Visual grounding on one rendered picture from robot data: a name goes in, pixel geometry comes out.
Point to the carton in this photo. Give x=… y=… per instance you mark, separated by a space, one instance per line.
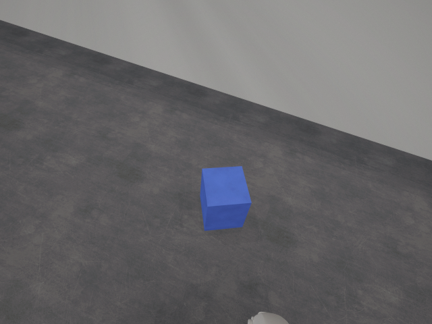
x=224 y=197

